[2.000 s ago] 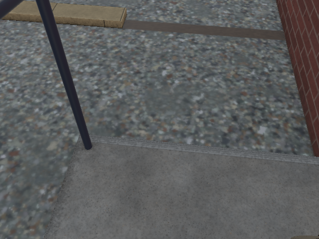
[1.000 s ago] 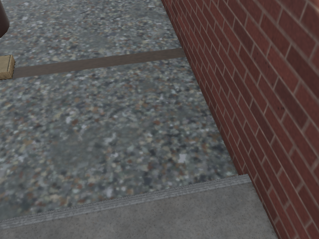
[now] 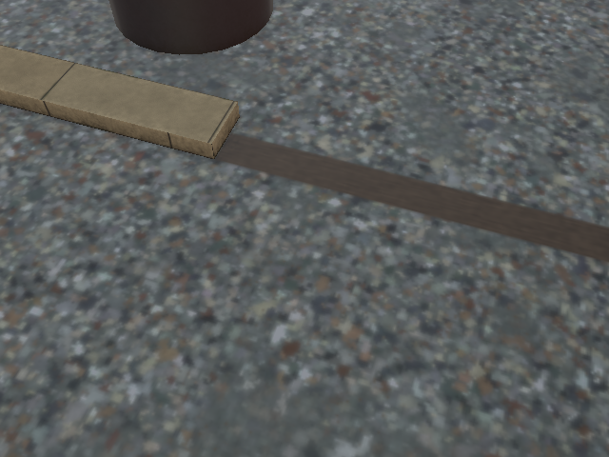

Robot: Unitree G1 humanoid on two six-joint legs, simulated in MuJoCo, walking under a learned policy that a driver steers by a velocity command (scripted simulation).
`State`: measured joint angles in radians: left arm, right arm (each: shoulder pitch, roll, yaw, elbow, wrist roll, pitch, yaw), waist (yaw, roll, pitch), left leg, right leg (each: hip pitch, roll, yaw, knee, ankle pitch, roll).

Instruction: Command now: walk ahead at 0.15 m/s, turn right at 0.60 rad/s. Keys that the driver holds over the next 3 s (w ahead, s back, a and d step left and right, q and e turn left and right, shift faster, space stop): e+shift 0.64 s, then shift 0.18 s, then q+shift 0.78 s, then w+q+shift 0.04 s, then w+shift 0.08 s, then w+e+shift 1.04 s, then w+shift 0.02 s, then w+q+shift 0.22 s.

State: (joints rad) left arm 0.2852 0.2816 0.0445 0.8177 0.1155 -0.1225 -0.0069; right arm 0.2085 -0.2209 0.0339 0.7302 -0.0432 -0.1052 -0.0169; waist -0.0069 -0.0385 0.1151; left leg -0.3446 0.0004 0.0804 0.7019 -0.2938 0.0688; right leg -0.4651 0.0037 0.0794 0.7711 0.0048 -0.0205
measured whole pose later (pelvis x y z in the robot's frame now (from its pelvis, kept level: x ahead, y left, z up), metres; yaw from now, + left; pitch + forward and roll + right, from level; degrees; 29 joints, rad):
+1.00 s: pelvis +0.29 -0.02 -0.11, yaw -39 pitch +2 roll +0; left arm 0.19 0.27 0.05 0.69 0.01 0.03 0.02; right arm 0.24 -0.25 -0.07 0.71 0.01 0.03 -0.01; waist -0.05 0.00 0.03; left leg -0.38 -0.05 -0.12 0.53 -0.19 0.00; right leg -0.26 0.03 0.06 0.53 -0.29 0.01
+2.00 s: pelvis +0.50 -0.06 -0.10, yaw -6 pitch +3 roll +1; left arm 0.41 0.29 0.06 0.82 0.03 -0.05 -0.05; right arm 0.21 -0.30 -0.03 0.64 -0.07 -0.04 0.03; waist 0.07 0.05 -0.05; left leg -0.44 -0.05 -0.06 1.01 -0.35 0.03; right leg -0.20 0.08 0.11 0.47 -0.31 -0.07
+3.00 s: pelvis +1.24 -0.42 -0.11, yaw -49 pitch +1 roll -1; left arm 0.44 0.31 0.05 0.88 0.01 -0.13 -0.03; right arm 0.09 -0.29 0.02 0.65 -0.03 -0.06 0.05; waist 0.06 0.03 0.05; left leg -0.75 0.14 0.03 0.63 0.14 0.05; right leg 0.17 0.17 0.02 0.11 -0.29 -0.14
